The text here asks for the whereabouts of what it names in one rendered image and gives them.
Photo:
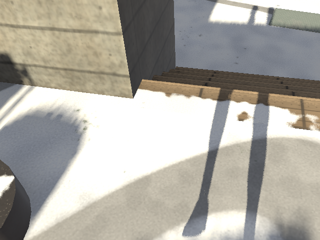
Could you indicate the stairs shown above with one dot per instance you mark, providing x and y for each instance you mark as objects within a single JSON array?
[{"x": 244, "y": 88}]

